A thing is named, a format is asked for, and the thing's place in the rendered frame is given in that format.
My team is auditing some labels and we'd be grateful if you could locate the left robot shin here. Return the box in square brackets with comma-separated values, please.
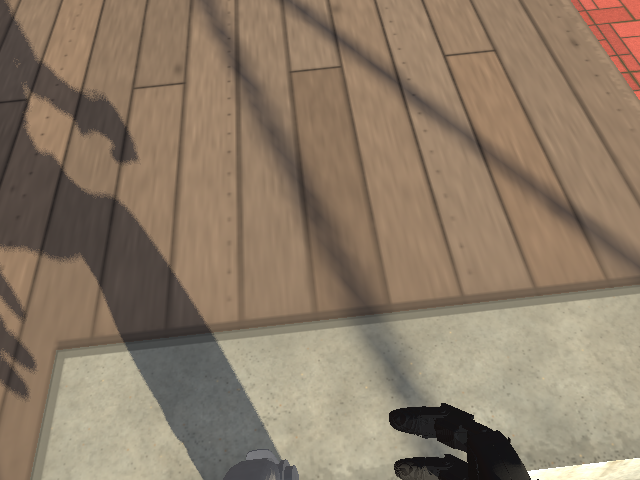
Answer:
[226, 449, 279, 474]

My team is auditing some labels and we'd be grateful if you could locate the right robot hand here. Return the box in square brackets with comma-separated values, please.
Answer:
[389, 403, 539, 480]

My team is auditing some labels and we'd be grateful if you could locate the robot left thigh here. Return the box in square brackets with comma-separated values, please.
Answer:
[223, 458, 299, 480]

